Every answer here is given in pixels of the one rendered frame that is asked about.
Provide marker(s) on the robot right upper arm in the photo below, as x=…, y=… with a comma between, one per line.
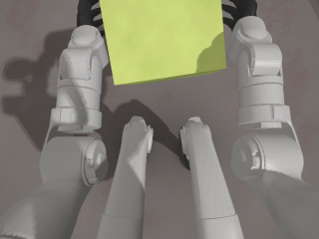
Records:
x=272, y=164

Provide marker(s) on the carton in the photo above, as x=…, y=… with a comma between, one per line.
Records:
x=159, y=40

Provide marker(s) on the robot right hand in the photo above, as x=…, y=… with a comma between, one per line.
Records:
x=244, y=8

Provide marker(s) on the left robot shin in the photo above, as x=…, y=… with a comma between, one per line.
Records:
x=129, y=124

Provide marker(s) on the robot left upper arm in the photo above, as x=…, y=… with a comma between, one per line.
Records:
x=70, y=166

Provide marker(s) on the left robot forearm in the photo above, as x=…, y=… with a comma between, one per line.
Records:
x=79, y=85

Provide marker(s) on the robot right foot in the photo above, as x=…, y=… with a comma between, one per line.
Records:
x=186, y=160

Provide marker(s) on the robot left hand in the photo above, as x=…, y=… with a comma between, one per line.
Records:
x=86, y=16

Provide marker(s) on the right robot forearm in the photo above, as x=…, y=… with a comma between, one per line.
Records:
x=259, y=79

